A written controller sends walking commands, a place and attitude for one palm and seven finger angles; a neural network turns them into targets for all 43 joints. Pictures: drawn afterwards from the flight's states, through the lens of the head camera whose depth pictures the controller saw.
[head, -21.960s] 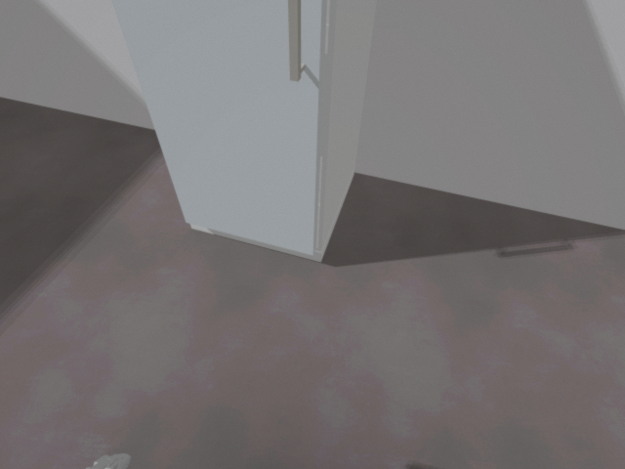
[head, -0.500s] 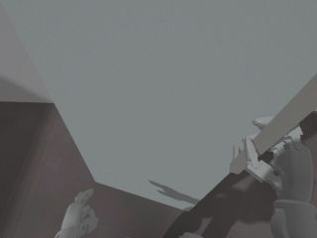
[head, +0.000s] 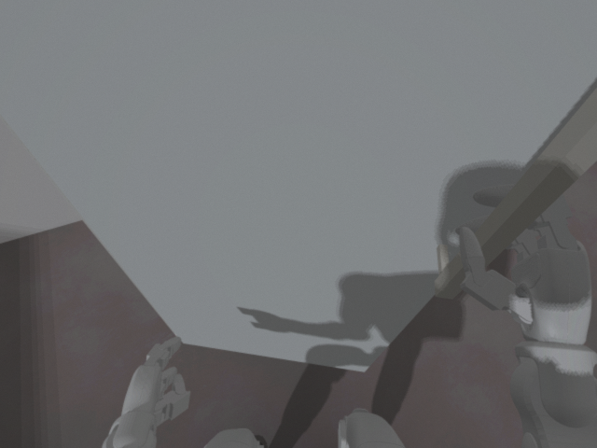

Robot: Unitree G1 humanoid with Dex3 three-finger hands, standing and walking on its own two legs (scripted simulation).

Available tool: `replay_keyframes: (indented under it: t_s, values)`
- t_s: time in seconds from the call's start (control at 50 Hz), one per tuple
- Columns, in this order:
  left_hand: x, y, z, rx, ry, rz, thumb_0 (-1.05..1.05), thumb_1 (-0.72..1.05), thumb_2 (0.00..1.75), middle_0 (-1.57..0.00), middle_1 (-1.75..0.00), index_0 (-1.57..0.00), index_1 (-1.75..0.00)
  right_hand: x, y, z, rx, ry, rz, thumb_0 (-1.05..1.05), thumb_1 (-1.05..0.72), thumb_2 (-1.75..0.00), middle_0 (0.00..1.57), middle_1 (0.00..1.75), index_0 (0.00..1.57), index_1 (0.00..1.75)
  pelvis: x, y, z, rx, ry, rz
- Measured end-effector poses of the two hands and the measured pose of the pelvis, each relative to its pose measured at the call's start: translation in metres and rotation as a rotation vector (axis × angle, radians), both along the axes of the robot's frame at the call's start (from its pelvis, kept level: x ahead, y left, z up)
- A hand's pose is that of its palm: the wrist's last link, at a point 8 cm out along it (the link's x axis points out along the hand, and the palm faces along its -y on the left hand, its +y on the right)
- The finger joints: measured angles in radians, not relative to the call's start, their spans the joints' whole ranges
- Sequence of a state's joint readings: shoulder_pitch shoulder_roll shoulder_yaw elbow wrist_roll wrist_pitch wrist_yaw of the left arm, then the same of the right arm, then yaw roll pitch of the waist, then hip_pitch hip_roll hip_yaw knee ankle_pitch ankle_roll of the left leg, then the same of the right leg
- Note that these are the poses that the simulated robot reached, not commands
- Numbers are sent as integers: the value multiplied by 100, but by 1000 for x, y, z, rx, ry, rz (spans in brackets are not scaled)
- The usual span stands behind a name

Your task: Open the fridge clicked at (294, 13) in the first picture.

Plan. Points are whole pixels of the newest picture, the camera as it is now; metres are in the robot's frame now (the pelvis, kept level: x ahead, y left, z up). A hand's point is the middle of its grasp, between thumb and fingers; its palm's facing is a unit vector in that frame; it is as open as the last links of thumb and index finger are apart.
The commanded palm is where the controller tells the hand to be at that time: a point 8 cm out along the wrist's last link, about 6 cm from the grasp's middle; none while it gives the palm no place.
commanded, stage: walk backward, drawing the door open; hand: right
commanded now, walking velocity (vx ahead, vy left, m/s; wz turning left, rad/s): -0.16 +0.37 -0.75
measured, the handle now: (506, 196) +0.33 -0.15 +0.21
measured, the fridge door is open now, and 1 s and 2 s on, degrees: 32 65 66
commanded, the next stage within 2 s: stop walking and hold the door back in 0.96 s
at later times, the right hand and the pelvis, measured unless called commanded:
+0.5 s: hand (434, 402) +0.16 -0.08 +0.17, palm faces +0.58 +0.75 -0.31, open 6.7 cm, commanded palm +0.10 -0.10 +0.17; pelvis -0.05 +0.21 -0.01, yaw -20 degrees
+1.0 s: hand out of the picture +0.04 +0.02 +0.17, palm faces +0.82 +0.50 -0.28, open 6.4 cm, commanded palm -0.03 +0.01 +0.17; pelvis -0.03 +0.36 +0.01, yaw -42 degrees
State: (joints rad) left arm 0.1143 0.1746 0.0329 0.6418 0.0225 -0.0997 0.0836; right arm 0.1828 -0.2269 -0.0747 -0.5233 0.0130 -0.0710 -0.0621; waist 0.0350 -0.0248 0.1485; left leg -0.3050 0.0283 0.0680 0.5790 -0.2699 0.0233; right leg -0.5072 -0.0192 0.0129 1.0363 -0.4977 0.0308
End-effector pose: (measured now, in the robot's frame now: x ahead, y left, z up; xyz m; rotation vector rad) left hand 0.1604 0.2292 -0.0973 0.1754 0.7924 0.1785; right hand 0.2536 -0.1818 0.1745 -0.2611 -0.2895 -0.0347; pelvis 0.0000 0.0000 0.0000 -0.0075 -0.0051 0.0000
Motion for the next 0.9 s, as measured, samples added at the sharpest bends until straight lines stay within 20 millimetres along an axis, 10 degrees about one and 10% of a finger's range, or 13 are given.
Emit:
replay_keyframes:
  t_s: [0.3,0.46,0.62,0.9]
  values:
    - [-9,53,10,-4,31,-282,2,90,90,-20,-30,-21,-30,-83,33,-1,-9,-17,-240,-5,-61,-81,46,140,26,134,-45,108,8,54,-30,-231]
    - [21,112,-18,-59,3,-372,2,90,90,-21,-30,-21,-30,-129,67,0,-63,-20,-533,-7,-63,-84,46,140,22,131,-44,193,-13,20,-26,-329]
    - [41,166,9,77,11,-450,2,90,90,-20,-30,-20,-30,-180,99,3,-45,22,-646,-6,-64,-81,46,140,25,134,-44,238,3,-28,-8,-480]
    - [49,167,30,29,-5,-721,2,90,90,-20,-30,-20,-30,-252,158,1,-17,-22,-800,-4,-62,-81,46,140,32,138,-43,320,13,66,-46,-678]
